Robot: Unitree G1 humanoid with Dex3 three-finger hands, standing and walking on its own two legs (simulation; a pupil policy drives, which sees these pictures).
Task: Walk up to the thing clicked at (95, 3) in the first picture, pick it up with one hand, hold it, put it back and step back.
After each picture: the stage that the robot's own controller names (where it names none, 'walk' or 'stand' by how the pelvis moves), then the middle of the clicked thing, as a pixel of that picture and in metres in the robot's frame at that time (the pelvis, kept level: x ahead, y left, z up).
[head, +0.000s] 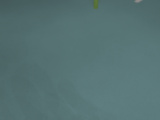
stand; (96, 0) +2.24 -0.12 -0.65
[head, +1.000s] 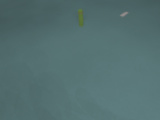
walk; (80, 18) +2.08 +0.23 -0.63
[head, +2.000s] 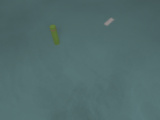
walk; (54, 35) +1.40 +0.50 -0.65
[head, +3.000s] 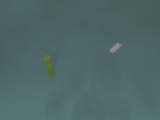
walk; (49, 66) +0.92 +0.42 -0.65
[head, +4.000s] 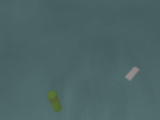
walk; (55, 102) +0.55 +0.31 -0.65
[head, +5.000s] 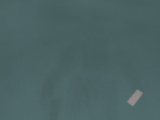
walk; out of the picture +0.34 +0.26 -0.63
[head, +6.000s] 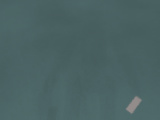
stand; out of the picture +0.27 +0.26 -0.65
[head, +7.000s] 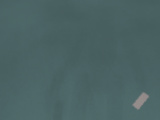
stand; out of the picture +0.30 +0.26 -0.65
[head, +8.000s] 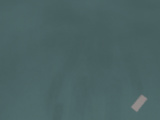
stand; out of the picture +0.32 +0.25 -0.66
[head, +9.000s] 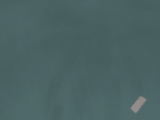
stand; out of the picture +0.30 +0.26 -0.66
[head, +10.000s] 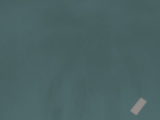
stand; out of the picture +0.29 +0.26 -0.66
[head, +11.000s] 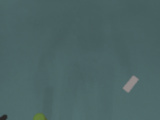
go down; out of the picture +0.31 +0.26 -0.62
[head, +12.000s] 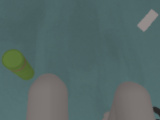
go down; (21, 67) +0.36 +0.30 -0.25
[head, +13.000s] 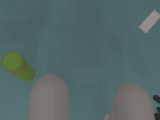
close in; (21, 69) +0.35 +0.31 -0.25
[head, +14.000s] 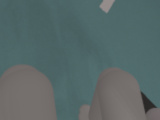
close in; out of the picture +0.31 +0.34 -0.15
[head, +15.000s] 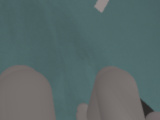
close; out of the picture +0.32 +0.34 -0.15
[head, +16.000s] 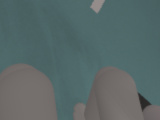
lift; out of the picture +0.30 +0.34 -0.15
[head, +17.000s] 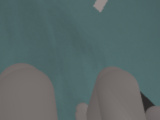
lift; out of the picture +0.28 +0.35 -0.14
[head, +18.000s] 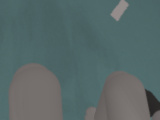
lift; out of the picture +0.23 +0.39 -0.12
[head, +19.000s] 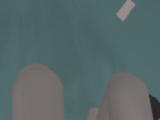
lift; out of the picture +0.22 +0.41 -0.11
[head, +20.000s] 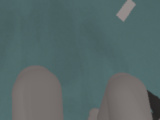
lift; out of the picture +0.24 +0.41 -0.10
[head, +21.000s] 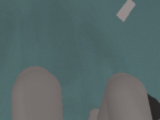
lift; out of the picture +0.25 +0.38 -0.12
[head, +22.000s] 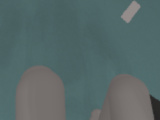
lift; out of the picture +0.26 +0.40 -0.10
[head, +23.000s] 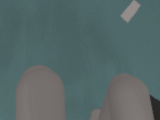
lift; out of the picture +0.25 +0.40 -0.11
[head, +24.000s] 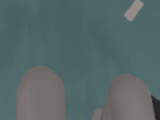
lift; out of the picture +0.24 +0.40 -0.12
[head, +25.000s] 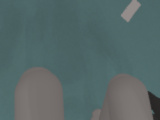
lift; out of the picture +0.24 +0.38 -0.15
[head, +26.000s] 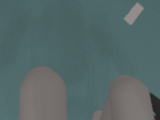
lift; out of the picture +0.26 +0.41 -0.13
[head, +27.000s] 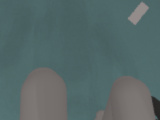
lift; out of the picture +0.24 +0.39 -0.14
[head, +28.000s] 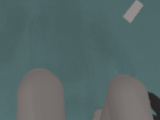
lift; out of the picture +0.26 +0.40 -0.15
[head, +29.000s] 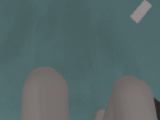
lift; out of the picture +0.25 +0.41 -0.18
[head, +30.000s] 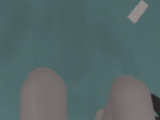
lift; out of the picture +0.25 +0.42 -0.18
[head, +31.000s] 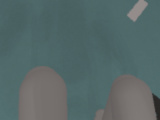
lift; out of the picture +0.25 +0.43 -0.17
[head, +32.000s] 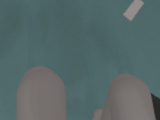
lift; out of the picture +0.25 +0.43 -0.16
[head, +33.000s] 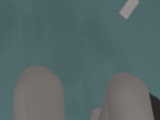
lift; out of the picture +0.25 +0.44 -0.16
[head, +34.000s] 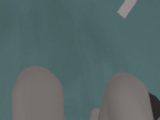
lift; out of the picture +0.25 +0.44 -0.15
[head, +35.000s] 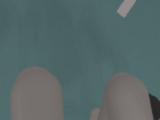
lift; out of the picture +0.24 +0.44 -0.15
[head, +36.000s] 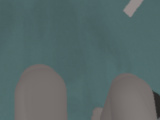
lift; out of the picture +0.23 +0.45 -0.15
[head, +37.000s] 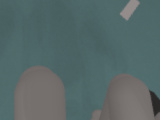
lift; out of the picture +0.25 +0.43 -0.15
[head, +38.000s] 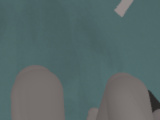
lift; out of the picture +0.24 +0.44 -0.15
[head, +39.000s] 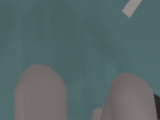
lift; out of the picture +0.23 +0.43 -0.15
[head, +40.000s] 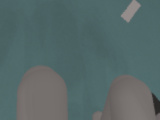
lift; out of the picture +0.24 +0.42 -0.15
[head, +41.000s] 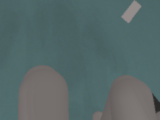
lift; out of the picture +0.23 +0.42 -0.15
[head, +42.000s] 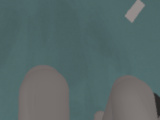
lift; out of the picture +0.22 +0.43 -0.15
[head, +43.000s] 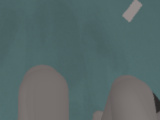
lift; out of the picture +0.22 +0.43 -0.15
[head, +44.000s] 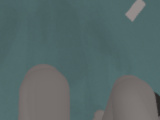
lift; out of the picture +0.21 +0.43 -0.15
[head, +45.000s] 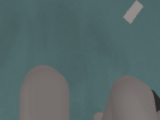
lift; out of the picture +0.23 +0.42 -0.15
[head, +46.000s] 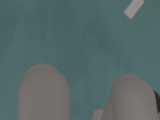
lift; out of the picture +0.21 +0.44 -0.15
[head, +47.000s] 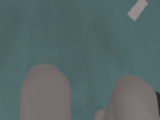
lift; out of the picture +0.21 +0.43 -0.15
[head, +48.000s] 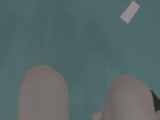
lift; out of the picture +0.23 +0.42 -0.15
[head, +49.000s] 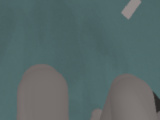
lift; out of the picture +0.22 +0.43 -0.15
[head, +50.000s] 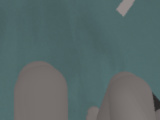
lift; out of the picture +0.21 +0.42 -0.14
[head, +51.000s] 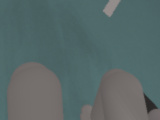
lift; out of the picture +0.26 +0.38 -0.16
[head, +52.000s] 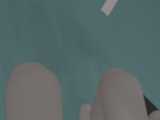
stand; out of the picture +0.32 +0.37 -0.24
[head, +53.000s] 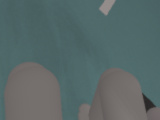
lift; out of the picture +0.32 +0.37 -0.24
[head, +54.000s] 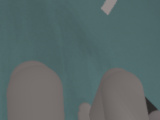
lift; out of the picture +0.32 +0.36 -0.24
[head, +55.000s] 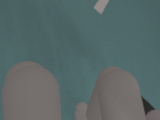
lift; out of the picture +0.32 +0.35 -0.24
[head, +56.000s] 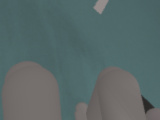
lift; out of the picture +0.31 +0.34 -0.24
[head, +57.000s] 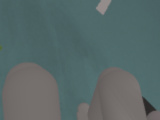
lift; out of the picture +0.31 +0.33 -0.24
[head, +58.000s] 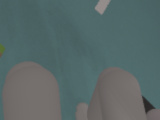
lift; out of the picture +0.31 +0.31 -0.24
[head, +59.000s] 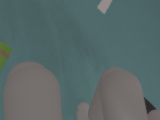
lift; out of the picture +0.30 +0.29 -0.24
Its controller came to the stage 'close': yes
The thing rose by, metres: 0.07
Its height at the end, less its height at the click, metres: -0.09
